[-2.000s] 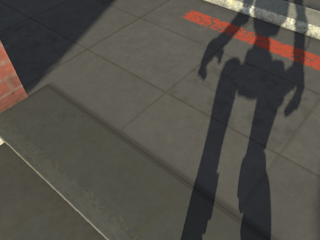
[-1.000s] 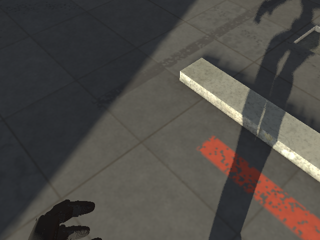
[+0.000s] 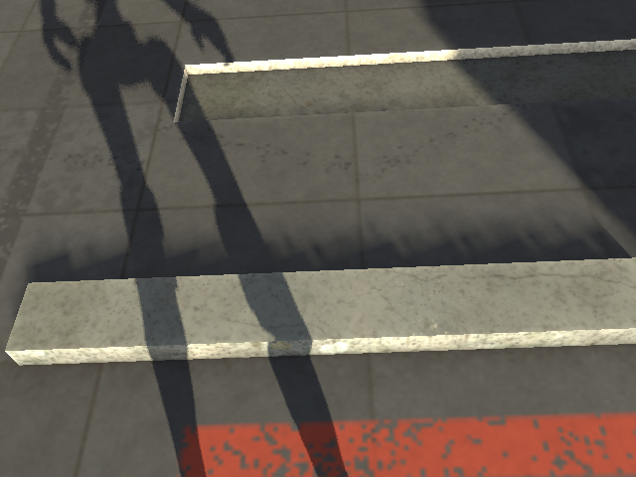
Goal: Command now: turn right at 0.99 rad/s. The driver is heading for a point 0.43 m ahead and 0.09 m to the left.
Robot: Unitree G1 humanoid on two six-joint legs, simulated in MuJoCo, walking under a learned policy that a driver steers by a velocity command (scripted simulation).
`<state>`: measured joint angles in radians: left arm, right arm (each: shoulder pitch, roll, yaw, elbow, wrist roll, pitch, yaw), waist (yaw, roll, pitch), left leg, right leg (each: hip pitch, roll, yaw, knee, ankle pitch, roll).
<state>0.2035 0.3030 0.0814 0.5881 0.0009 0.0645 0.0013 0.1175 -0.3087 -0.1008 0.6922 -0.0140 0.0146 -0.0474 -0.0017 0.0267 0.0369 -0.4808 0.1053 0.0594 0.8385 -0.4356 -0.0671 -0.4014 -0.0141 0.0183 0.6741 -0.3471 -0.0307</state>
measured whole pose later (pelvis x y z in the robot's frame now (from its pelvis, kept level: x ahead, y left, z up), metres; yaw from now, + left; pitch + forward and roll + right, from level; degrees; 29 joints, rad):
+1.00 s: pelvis +0.28 +0.05 -0.02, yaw +11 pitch +3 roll -1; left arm 0.50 0.28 0.03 0.88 0.02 -0.08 0.02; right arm -0.02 -0.31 -0.04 0.58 -0.02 0.00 0.10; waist 0.08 0.03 0.03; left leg -0.68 0.01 0.11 0.76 -0.15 0.15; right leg 0.26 -0.07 -0.26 0.30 -0.49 0.08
